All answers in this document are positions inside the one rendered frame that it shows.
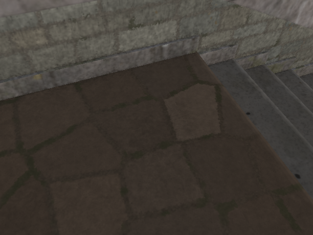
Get stairs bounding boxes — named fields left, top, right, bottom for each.
left=208, top=59, right=313, bottom=200

